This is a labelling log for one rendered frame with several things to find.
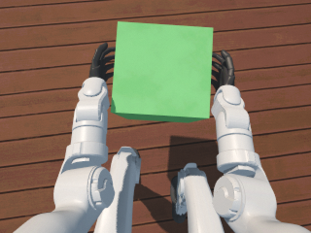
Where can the robot left thigh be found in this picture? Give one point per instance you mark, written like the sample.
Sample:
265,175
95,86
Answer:
125,173

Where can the right robot hand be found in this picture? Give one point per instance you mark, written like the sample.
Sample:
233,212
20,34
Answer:
225,76

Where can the robot thigh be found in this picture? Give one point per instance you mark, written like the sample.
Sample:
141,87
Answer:
125,173
193,186

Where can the robot right upper arm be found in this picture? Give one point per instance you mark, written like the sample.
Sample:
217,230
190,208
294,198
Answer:
249,205

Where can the right robot forearm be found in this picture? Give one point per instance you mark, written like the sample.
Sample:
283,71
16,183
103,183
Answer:
234,135

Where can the robot left upper arm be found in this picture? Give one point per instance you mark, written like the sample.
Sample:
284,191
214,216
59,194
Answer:
80,196

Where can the carton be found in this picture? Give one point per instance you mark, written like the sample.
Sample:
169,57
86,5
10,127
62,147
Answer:
162,72

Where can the left robot forearm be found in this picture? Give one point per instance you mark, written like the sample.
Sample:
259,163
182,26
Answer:
90,126

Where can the left robot hand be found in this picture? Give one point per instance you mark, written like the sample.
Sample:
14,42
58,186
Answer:
98,68

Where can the robot right thigh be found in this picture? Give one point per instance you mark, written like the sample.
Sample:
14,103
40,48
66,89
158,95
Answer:
193,186

